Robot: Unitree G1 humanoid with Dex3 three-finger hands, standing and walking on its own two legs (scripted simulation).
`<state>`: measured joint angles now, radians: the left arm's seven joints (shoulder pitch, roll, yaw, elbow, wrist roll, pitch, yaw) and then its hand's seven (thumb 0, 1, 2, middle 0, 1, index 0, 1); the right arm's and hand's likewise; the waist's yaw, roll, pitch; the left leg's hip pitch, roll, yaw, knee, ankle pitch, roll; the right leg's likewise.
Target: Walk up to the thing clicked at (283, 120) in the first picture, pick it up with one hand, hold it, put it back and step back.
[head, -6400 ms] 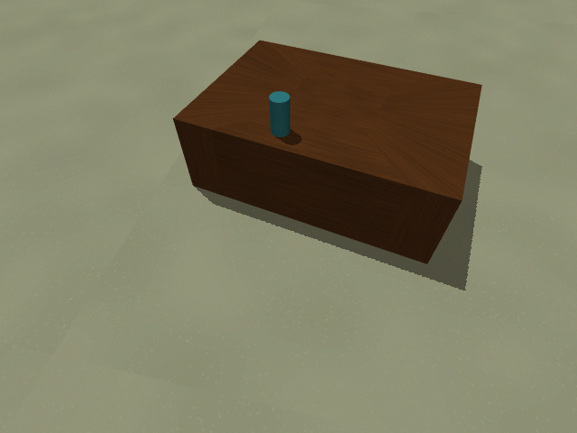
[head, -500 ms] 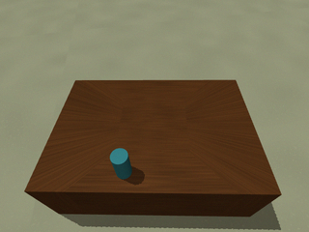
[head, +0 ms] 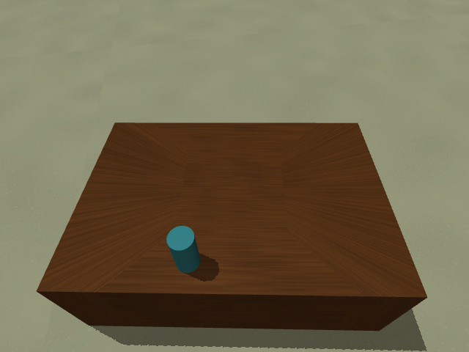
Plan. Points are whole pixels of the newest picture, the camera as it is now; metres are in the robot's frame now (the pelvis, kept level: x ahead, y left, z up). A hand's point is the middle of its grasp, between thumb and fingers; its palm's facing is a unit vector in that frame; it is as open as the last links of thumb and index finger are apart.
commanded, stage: stand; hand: left
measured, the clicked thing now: (184, 250) +0.44 +0.19 -0.32
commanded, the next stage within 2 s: go down in 0.32 s
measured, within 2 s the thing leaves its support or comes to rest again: neither
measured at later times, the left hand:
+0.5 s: hand out of the picture +0.10 +0.25 -0.15, palm faces +0.04 -0.94 -0.34, open 7.8 cm
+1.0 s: hand out of the picture +0.15 +0.27 -0.15, palm faces +0.04 -0.95 -0.32, open 16.2 cm
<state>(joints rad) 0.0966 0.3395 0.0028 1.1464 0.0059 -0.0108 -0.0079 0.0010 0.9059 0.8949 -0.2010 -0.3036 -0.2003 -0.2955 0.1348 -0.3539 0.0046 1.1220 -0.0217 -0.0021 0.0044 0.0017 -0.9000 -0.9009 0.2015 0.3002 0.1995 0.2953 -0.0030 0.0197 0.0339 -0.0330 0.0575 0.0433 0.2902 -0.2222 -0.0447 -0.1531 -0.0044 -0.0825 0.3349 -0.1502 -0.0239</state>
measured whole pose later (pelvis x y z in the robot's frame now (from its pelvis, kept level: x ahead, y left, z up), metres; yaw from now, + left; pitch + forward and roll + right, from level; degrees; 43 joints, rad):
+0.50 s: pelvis +0.00 +0.00 +0.00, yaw +1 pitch +0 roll +0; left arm 0.08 0.32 0.03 1.08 -0.02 -0.02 0.01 0.00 0.86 0.85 -0.17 -0.26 -0.17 -0.25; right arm 0.17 -0.34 0.01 1.00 0.02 -0.02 -0.02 0.00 -0.93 -0.92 0.20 0.30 0.20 0.30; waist -0.01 0.02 0.04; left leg -0.11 0.05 0.03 0.36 -0.24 -0.03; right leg -0.22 -0.02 -0.09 0.39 -0.17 -0.02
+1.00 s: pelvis +0.00 +0.03 -0.02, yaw +0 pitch +6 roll -1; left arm 0.15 0.29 0.11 0.59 0.04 0.33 -0.02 0.00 -0.25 0.08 -0.07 -0.04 -0.07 -0.03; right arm 0.23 -0.25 0.00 0.66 0.03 -0.11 -0.06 0.01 -0.90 -0.89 0.20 0.30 0.20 0.29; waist -0.02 0.01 -0.03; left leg -0.35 0.03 0.04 0.62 -0.37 0.00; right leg -0.43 -0.05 -0.07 0.58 -0.25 0.01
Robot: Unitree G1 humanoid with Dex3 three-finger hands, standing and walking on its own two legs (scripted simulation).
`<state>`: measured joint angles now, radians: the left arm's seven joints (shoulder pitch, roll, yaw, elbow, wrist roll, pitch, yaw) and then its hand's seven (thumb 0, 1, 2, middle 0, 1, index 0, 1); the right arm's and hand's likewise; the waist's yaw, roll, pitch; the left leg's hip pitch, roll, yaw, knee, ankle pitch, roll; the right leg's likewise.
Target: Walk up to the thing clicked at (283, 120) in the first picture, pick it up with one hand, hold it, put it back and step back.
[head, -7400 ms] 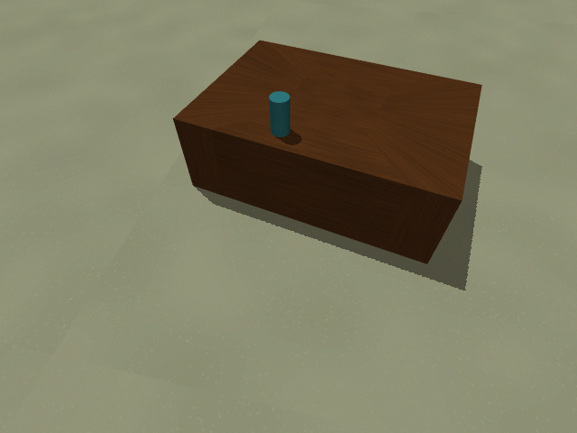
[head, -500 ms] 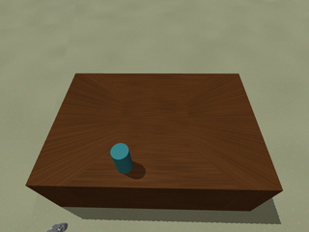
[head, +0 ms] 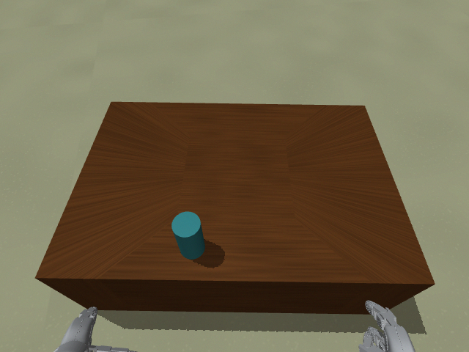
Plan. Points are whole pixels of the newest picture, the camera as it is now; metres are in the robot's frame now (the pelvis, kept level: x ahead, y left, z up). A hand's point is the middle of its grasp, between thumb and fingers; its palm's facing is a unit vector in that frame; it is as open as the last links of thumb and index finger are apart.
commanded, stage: go down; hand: left
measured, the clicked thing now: (189, 236) +0.45 +0.15 -0.30
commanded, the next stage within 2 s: none
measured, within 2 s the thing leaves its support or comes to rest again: neither
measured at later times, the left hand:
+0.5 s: hand (104, 350) +0.15 +0.24 -0.12, palm faces +0.05 -0.95 -0.32, open 17.1 cm
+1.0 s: hand (81, 270) +0.27 +0.30 -0.06, palm faces +0.15 -0.96 -0.23, open 17.1 cm
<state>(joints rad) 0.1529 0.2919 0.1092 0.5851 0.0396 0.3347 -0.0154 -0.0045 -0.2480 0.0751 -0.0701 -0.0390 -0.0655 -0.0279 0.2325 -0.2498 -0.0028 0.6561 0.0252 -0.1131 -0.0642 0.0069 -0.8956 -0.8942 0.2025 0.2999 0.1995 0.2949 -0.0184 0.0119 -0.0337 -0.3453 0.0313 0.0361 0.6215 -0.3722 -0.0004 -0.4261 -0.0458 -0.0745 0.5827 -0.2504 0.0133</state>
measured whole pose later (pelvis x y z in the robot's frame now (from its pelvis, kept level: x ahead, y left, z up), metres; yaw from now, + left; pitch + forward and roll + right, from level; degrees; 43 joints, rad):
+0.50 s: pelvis +0.00 +0.01 -0.03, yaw +1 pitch +10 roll -3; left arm 0.34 0.31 0.10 0.19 0.01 0.49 -0.02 -0.01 -0.47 0.06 -0.08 -0.06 -0.07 -0.06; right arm 0.26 -0.23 0.02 0.60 0.02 -0.17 -0.11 0.01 -0.85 -0.88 0.20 0.30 0.20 0.30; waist -0.03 0.04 -0.12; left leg -0.54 0.04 0.00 0.87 -0.49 0.01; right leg -0.59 -0.05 -0.10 0.78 -0.35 0.03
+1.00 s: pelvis -0.02 +0.00 -0.03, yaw +2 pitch +10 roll -2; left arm -0.13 0.51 0.30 0.53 -0.06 0.37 -0.22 -0.01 -0.45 0.05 -0.08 -0.03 -0.06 -0.03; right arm 0.28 -0.26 0.03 0.69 0.02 -0.26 -0.17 0.01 -0.86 -0.89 0.21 0.30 0.20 0.30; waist -0.06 0.02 -0.11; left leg -0.62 0.04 -0.02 0.93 -0.49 0.00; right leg -0.66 -0.05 -0.11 0.84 -0.35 0.01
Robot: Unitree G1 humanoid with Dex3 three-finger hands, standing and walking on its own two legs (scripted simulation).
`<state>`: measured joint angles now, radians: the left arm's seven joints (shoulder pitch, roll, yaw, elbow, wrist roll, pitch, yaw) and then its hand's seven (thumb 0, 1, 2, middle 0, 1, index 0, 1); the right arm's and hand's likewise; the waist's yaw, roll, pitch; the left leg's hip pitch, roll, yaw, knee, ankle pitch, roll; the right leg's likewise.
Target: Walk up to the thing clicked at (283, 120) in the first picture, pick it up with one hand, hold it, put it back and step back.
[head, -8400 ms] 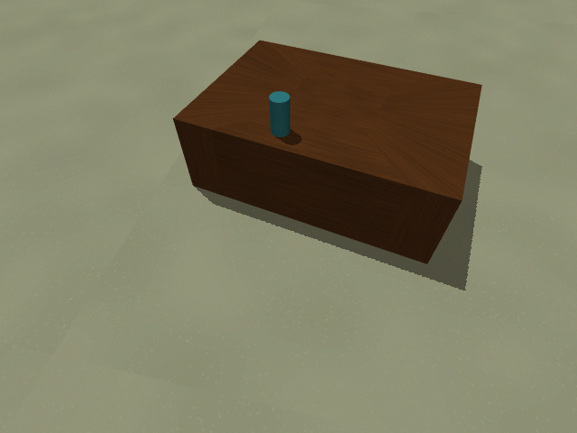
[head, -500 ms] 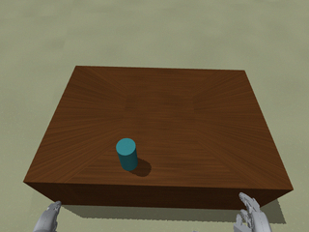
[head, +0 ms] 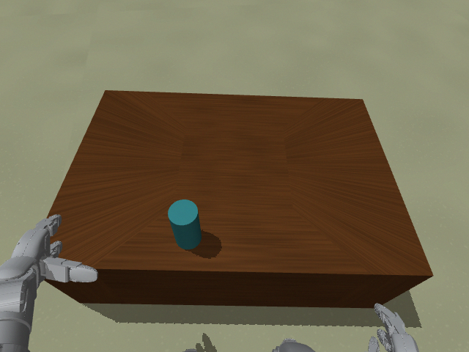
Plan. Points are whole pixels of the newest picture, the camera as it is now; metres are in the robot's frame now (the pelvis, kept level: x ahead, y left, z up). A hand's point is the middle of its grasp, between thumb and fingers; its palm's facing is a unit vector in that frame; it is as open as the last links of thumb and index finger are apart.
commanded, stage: go down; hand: left
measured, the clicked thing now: (186, 225) +0.47 +0.14 -0.26
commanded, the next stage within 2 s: none
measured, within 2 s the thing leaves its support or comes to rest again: neither
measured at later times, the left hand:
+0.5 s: hand (62, 210) +0.36 +0.32 +0.01, palm faces +0.08 -0.99 -0.12, open 17.4 cm
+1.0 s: hand (60, 191) +0.40 +0.33 +0.01, palm faces +0.08 -0.99 -0.09, open 17.3 cm
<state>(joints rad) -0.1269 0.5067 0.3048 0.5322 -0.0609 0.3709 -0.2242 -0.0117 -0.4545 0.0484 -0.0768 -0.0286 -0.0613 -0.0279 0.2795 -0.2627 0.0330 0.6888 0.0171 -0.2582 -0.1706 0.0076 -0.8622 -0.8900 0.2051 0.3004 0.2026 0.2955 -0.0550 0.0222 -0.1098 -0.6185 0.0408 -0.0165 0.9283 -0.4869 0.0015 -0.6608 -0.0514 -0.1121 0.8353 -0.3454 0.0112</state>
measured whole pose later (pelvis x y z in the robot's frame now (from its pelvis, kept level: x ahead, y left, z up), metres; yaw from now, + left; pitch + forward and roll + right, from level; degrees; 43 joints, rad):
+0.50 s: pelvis -0.02 +0.00 -0.01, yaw -2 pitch +14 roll -2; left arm -0.50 0.69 0.48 1.07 -0.05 -0.08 -0.46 -0.02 -0.52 0.02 -0.08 -0.03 -0.07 -0.02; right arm 0.40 -0.30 0.03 0.72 -0.02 -0.20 -0.13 0.01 -0.87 -0.89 0.21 0.30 0.20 0.30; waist -0.08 -0.01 -0.08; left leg -0.74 0.05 0.01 0.96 -0.47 0.00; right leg -0.80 -0.05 -0.08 0.87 -0.32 0.01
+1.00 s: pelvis -0.02 +0.00 -0.02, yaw -2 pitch +18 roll -3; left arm -0.63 0.78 0.54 1.16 -0.06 -0.15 -0.51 -0.02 -0.50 0.02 -0.07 -0.02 -0.06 -0.02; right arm 0.37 -0.30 0.07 0.70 -0.03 -0.18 -0.14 0.00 -0.88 -0.89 0.20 0.30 0.20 0.30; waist -0.11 -0.01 -0.09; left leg -0.86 0.05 -0.01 1.04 -0.50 0.00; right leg -0.90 -0.04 -0.10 0.92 -0.33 0.01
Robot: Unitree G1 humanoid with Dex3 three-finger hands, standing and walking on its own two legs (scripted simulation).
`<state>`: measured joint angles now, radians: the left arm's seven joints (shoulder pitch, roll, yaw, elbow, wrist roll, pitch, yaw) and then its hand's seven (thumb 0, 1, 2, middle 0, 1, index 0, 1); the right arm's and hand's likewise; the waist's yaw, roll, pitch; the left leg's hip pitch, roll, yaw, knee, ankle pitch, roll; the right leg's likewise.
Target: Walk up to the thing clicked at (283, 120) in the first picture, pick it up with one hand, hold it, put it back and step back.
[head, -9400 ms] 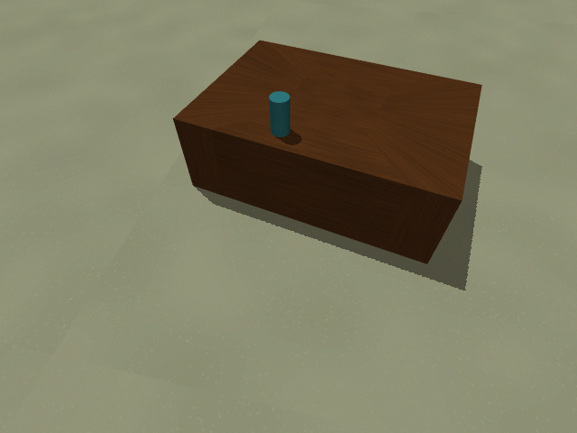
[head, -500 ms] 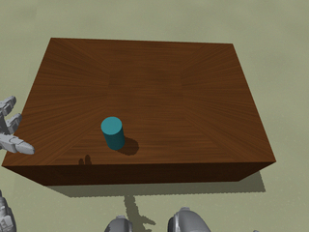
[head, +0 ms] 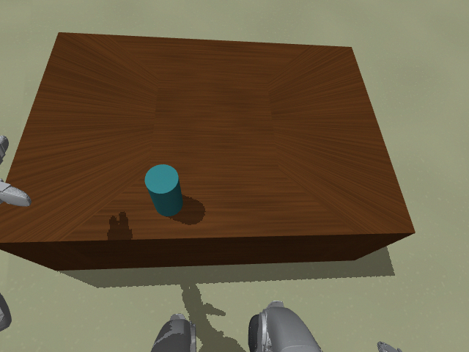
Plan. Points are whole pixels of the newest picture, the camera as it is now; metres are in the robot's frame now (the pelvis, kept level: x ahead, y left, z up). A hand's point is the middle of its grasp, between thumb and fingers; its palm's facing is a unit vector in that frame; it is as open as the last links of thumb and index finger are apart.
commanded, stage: go down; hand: left
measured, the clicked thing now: (165, 192) +0.48 +0.15 -0.24
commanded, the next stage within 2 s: none
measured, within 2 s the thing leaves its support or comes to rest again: neither
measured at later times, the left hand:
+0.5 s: hand (9, 154) +0.42 +0.35 +0.03, palm faces +0.11 -0.99 -0.07, open 17.5 cm
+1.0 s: hand (7, 149) +0.43 +0.36 +0.03, palm faces +0.11 -0.99 -0.06, open 17.2 cm
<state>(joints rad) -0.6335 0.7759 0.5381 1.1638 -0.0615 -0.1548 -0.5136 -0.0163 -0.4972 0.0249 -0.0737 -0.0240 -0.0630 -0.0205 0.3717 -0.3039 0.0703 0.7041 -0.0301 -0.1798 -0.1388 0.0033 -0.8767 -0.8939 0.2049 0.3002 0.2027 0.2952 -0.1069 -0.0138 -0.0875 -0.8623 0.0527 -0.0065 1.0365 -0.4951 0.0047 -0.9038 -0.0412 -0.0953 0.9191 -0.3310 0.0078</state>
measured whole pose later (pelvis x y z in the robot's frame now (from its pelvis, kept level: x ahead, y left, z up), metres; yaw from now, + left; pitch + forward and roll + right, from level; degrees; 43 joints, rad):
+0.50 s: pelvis +0.00 +0.01 -0.01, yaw +0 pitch +20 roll -4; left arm -0.67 0.79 0.55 1.17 -0.07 -0.18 -0.53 -0.02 -0.53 0.04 -0.07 -0.03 -0.06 -0.03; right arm 0.38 -0.30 0.08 0.72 -0.04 -0.16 -0.13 0.00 -0.89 -0.90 0.20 0.30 0.20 0.30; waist -0.11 -0.01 -0.09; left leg -0.90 0.05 -0.01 1.07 -0.51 0.01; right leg -0.94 -0.04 -0.09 0.94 -0.34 0.02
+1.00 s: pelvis +0.00 +0.01 -0.02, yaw +0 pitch +22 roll -4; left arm -0.74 0.85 0.59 1.21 -0.08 -0.22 -0.56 -0.02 -0.45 0.07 -0.06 -0.04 -0.04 -0.05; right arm 0.36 -0.30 0.09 0.72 -0.04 -0.16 -0.12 0.00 -0.89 -0.90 0.20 0.30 0.20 0.30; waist -0.13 -0.02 -0.09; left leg -0.99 0.05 -0.02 1.13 -0.53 0.01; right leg -1.02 -0.05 -0.10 1.00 -0.36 0.01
